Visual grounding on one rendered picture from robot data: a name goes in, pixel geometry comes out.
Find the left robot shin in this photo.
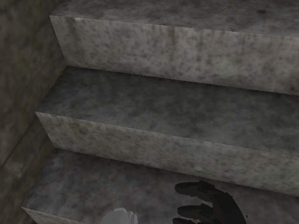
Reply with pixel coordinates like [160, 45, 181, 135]
[114, 207, 127, 213]

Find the left robot thigh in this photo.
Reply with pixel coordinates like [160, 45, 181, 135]
[100, 210, 138, 224]

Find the robot right hand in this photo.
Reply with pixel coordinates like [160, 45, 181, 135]
[172, 180, 248, 224]

